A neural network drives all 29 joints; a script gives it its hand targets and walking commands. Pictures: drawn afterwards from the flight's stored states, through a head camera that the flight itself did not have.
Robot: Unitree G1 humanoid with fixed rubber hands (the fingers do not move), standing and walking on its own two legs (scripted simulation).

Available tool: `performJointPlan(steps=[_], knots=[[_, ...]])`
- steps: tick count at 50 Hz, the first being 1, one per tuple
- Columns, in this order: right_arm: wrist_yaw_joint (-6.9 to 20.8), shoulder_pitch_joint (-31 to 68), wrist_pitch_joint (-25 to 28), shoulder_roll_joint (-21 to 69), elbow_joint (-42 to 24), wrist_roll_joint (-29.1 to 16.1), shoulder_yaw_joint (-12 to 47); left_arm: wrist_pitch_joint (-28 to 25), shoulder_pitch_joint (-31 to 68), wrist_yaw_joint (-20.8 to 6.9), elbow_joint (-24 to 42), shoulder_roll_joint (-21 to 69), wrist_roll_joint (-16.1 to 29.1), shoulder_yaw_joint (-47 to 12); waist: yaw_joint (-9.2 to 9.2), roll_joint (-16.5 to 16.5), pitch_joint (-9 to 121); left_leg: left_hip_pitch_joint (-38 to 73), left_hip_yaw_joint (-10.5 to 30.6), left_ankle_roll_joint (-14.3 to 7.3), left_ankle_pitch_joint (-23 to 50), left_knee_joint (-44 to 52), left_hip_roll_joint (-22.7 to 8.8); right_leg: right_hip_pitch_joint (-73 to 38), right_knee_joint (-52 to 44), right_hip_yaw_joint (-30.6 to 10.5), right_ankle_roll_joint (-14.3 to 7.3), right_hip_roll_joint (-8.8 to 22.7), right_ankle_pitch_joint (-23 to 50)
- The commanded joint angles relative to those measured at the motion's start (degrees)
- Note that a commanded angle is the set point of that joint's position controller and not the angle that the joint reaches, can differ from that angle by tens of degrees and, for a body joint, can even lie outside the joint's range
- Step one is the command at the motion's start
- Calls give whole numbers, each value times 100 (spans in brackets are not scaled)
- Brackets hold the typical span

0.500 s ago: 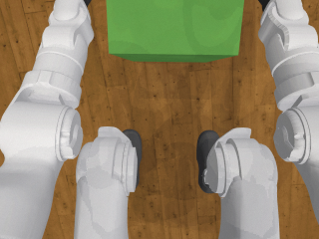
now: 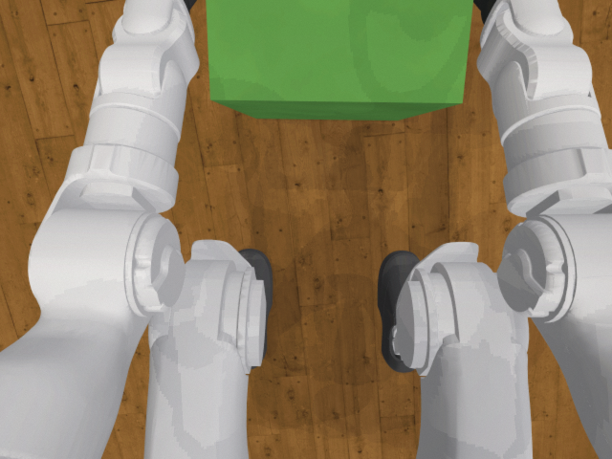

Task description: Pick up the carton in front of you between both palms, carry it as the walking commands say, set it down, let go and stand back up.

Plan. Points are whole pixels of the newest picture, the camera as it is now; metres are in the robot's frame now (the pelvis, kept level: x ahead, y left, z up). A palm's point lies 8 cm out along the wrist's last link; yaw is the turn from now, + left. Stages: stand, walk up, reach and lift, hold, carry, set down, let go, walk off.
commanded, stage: reach and lift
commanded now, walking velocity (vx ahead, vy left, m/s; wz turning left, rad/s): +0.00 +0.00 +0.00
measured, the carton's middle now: (332, 17) +0.55 +0.00 -0.24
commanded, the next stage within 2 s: none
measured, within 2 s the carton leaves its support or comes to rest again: leaves its support in 0.06 s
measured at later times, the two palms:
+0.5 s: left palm out of the picture +0.50 +0.15 +0.04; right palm out of the picture +0.50 -0.15 +0.04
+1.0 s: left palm out of the picture +0.46 +0.15 +0.18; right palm out of the picture +0.46 -0.15 +0.18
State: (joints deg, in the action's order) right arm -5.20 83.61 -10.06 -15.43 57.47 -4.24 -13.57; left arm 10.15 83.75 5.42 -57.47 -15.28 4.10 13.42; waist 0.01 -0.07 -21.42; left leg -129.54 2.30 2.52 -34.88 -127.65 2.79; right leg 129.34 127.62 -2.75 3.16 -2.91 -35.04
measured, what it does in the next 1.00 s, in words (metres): rises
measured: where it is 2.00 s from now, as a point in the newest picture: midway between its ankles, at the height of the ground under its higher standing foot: (324, 328)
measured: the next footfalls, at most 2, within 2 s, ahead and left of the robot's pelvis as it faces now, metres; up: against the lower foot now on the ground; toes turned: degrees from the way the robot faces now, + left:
none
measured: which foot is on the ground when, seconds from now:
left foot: down 0.00-1.00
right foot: down 0.00-1.00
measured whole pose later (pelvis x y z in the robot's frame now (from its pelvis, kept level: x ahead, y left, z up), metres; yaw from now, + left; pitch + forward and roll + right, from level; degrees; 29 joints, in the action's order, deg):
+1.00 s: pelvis +0.02 +0.00 +0.22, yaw +0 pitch +37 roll +0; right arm -3.3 46.1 -21.2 2.9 37.2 11.3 -24.3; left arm 21.5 45.9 3.2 -36.8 3.2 -11.4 23.9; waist 0.1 0.1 13.7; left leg -92.9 6.5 3.4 -28.2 -84.1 5.8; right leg 92.8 84.1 -6.3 3.3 -5.8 -28.3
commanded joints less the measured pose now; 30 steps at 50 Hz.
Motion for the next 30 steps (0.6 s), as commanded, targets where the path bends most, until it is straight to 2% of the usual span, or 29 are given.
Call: performJointPlan(steps=[1,3,5,7,9,11,14,16,19,22,30], knots=[[1567,3509,-83,5798,-1638,-697,2278,78,3428,-1564,1622,5879,721,-2288,-7,30,8590,3958,-697,-169,3126,850,446,-3860,-838,777,-214,-420,3090],[1463,3597,-160,6092,-2287,-874,2588,142,3474,-1447,2296,6164,919,-2608,-2,50,10142,4722,-741,-110,3735,885,500,-4575,-881,833,-178,-475,3652],[1426,3536,-300,6307,-2723,-873,2693,284,3478,-1386,2727,6422,903,-2715,18,46,11323,5198,-743,-59,4277,956,558,-4968,-951,853,-142,-524,4114],[1327,3331,-435,6578,-2940,-777,2842,421,3333,-1295,2977,6669,805,-2863,5,37,11783,5184,-800,-5,4046,1141,624,-5102,-1145,872,-88,-583,3968],[1328,2866,-580,6762,-2663,-549,2716,574,2931,-1301,2730,6815,602,-2747,-27,7,11143,4875,-821,28,3610,1429,670,-4770,-1435,894,-59,-631,3572],[1391,2407,-713,6940,-2099,-263,2387,705,2468,-1373,2202,6978,317,-2435,-26,-7,9909,4218,-838,27,2765,1787,685,-4133,-1798,907,-63,-650,2745],[1529,1951,-863,6934,-1210,409,1520,837,2009,-1508,1266,6979,-380,-1584,-37,-21,8066,3309,-849,-24,1489,2329,683,-3254,-2342,919,-130,-657,1503],[1579,1927,-907,6882,-909,745,1067,878,1990,-1555,985,6900,-722,-1133,-12,-30,7608,3154,-829,-69,1086,2635,686,-3082,-2629,902,-169,-665,1100],[1613,2068,-899,6849,-782,988,732,874,2102,-1582,868,6842,-986,-776,24,-23,7582,3282,-823,-108,907,2970,698,-3196,-2956,860,-201,-683,908],[1634,2194,-898,6894,-832,1070,653,876,2199,-1618,900,6887,-1084,-684,26,2,7877,3529,-818,-120,839,3231,703,-3527,-3222,834,-209,-686,857],[1721,2050,-1130,7430,-1314,902,1179,1125,2061,-1740,1402,7448,-876,-1194,-11,-1,9203,4647,-829,-52,1155,3789,714,-4637,-3795,885,-145,-701,1172]])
